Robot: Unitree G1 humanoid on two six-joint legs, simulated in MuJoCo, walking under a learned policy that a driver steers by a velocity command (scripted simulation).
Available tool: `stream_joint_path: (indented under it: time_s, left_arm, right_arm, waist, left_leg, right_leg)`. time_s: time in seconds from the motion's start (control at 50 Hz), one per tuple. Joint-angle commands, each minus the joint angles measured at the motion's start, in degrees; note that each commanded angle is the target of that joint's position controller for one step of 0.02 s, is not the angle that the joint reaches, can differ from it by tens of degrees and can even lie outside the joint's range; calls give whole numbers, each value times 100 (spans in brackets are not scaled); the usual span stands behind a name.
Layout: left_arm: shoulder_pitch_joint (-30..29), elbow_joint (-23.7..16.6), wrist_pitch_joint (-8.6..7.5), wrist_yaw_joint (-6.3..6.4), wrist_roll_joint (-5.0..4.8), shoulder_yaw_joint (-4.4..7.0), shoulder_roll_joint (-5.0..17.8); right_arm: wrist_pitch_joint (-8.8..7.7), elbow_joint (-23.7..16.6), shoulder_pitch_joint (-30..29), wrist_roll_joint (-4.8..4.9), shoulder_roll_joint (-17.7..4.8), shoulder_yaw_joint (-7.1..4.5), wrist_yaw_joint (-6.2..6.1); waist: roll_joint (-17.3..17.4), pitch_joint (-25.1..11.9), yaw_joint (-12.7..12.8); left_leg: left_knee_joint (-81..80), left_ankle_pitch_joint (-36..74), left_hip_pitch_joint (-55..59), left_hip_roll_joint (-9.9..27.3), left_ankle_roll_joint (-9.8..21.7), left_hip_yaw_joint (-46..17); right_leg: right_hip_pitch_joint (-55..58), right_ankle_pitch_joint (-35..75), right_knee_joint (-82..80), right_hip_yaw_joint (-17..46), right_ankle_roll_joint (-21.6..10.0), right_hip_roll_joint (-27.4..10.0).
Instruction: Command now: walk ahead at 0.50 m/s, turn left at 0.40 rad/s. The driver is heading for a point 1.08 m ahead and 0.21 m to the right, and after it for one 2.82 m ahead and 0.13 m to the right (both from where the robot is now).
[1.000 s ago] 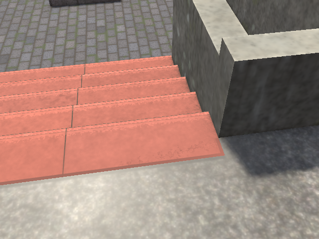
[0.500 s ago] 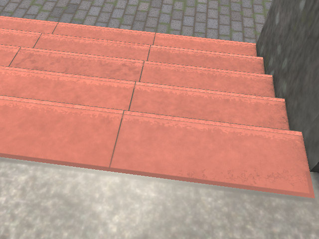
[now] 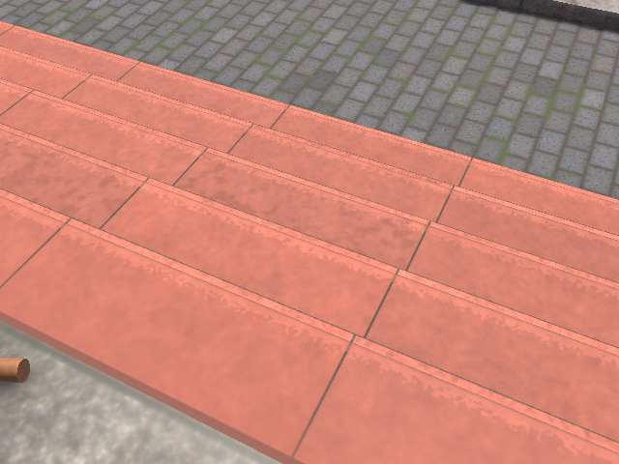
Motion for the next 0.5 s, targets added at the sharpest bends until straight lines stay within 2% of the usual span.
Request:
stream_joint_path:
  time_s: [0.02, 0.06, 0.12, 0.16, 0.2, 0.22, 0.24, 0.26, 0.28, 0.3, 0.32, 0.34, 0.36, 0.38, 0.4, 0.42, 0.46, 0.5]
  left_arm:
    - [-220, -249, -167, -16, -14, 165, 754]
    - [-165, -162, -125, 16, -61, 196, 865]
    - [63, 14, -48, 72, -145, 203, 986]
    - [327, 157, 6, 70, -178, 208, 1070]
    - [473, 283, 67, 58, -209, 214, 1148]
    - [480, 335, 101, 58, -231, 222, 1201]
    - [449, 377, 142, 52, -269, 219, 1246]
    - [378, 407, 181, 58, -290, 189, 1240]
    - [402, 430, 182, 68, -270, 116, 1074]
    - [341, 232, 151, 66, -75, -51, 681]
    - [812, 121, 36, 71, -138, -185, 202]
    - [519, 202, -21, 66, -283, -5, 872]
    - [211, 80, -17, 57, -337, 54, 1008]
    - [27, 89, 24, 85, -283, 59, 937]
    - [-53, 68, 80, 109, -215, 80, 872]
    - [53, 100, 164, 101, -223, 81, 768]
    - [111, 93, 296, 89, -238, 50, 548]
    - [-64, 3, 354, 87, -219, 46, 499]
  right_arm:
    - [-27, -403, -83, -57, -28, 19, 15]
    - [-81, -446, -381, -64, -24, 57, 58]
    - [-194, -537, -930, -56, 60, 138, 155]
    - [-232, -610, -1253, -32, 47, 164, 198]
    - [-258, -694, -1457, -6, -42, 156, 229]
    - [-273, -717, -1467, 1, -101, 143, 241]
    - [-298, -696, -1327, -9, -168, 108, 243]
    - [-314, -548, -815, -35, -308, 18, 222]
    - [-320, -286, 71, -56, -628, -143, 176]
    - [-302, -125, 1201, -142, -1179, -292, 85]
    - [-293, -108, 1224, -171, -1456, -292, 91]
    - [-313, -90, 1165, -131, -929, -179, 101]
    - [-327, -103, 816, -99, -618, -70, 102]
    - [-348, -133, 435, -93, -390, 1, 115]
    - [-376, -132, 142, -120, -235, 37, 127]
    - [-425, -117, -6, -172, -120, 59, 132]
    - [-517, -14, -45, -206, -144, 26, 119]
    - [-555, 108, 23, -241, -251, -17, 77]
  waist:
    - [-703, -60, -189]
    - [-648, -83, -143]
    - [-687, 40, 55]
    - [-748, 132, 203]
    - [-826, 228, 242]
    - [-884, 250, 196]
    - [-914, 220, 47]
    - [-882, -20, -295]
    - [-726, -558, -703]
    - [177, -1517, -1114]
    - [1405, -1957, -764]
    - [741, -1565, -951]
    - [690, -948, -815]
    - [387, -615, -655]
    - [420, -314, -498]
    - [464, -216, -339]
    - [289, -110, -200]
    - [87, 25, -165]
  left_leg:
    - [-689, 545, -588, 313, -53, -313]
    - [-1391, 1074, -581, 344, -93, -193]
    - [-2357, 1606, -192, 294, -164, 223]
    - [-2750, 1560, 27, 215, -170, 394]
    - [-3059, 1232, 131, 148, -70, 486]
    - [-3209, 1032, 245, 101, 16, 542]
    - [-3445, 913, 652, -6, 112, 636]
    - [-3751, 979, 1504, -197, 230, 767]
    - [-3764, 1093, 2850, -153, 400, 629]
    - [-3649, 1290, 4615, 1254, 833, -942]
    - [-4441, 410, 5521, 2311, 1601, -3300]
    - [-4605, 28, 5089, 2160, 1512, -3101]
    - [-4646, 194, 4531, 1937, 1264, -2174]
    - [-4837, 450, 3878, 1658, 1096, -1563]
    - [-5064, 640, 3358, 1455, 1000, -1125]
    - [-5247, 913, 3023, 1324, 923, -771]
    - [-5447, 1654, 2745, 1329, 947, -304]
    - [-5530, 2181, 2725, 1337, 949, 107]
  right_leg:
    - [421, 427, -1428, 1431, -1044, -1620]
    - [593, 673, -1453, 1101, -1001, -1578]
    - [586, 758, -1402, 634, -881, -1399]
    - [686, 738, -1305, 563, -855, -1445]
    - [917, 762, -1156, 626, -819, -1595]
    - [1026, 912, -1036, 656, -787, -1675]
    - [994, 1332, -778, 697, -736, -1696]
    - [869, 2190, -193, 578, -620, -1550]
    - [438, 2616, 901, 323, -425, -1249]
    - [-846, 835, 2959, 16, -102, -865]
    - [-2637, -2336, 4526, 488, 122, -10]
    - [-3126, -2219, 5148, 1078, 105, -269]
    - [-3355, -1713, 5157, 992, 34, -522]
    - [-3148, -1226, 4895, 925, 49, -746]
    - [-2967, -849, 4602, 935, 68, -864]
    - [-2660, -565, 4490, 982, 78, -942]
    - [-2555, -261, 4368, 1012, 135, -929]
    - [-2777, 138, 4019, 1112, 194, -880]
Velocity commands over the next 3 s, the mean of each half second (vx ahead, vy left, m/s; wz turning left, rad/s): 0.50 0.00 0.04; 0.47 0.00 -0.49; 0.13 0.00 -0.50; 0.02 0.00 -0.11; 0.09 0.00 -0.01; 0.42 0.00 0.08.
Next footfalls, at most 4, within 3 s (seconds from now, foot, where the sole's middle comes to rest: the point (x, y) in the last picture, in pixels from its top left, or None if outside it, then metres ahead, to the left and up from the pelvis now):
0.28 left None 0.29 0.17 -0.78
0.82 right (385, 428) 0.59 -0.09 -0.78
1.26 left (321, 356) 0.76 0.05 -0.78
1.64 right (406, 434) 0.57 -0.14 -0.78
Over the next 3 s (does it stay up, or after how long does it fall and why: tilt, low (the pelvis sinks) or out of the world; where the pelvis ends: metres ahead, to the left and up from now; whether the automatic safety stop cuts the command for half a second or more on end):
stays up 0.83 -0.21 -0.08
